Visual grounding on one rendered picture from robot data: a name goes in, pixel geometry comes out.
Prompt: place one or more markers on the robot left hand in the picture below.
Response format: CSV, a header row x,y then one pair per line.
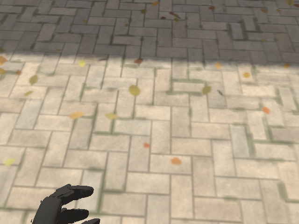
x,y
50,210

